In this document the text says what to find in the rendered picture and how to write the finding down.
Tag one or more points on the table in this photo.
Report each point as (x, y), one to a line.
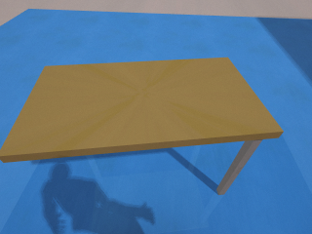
(101, 108)

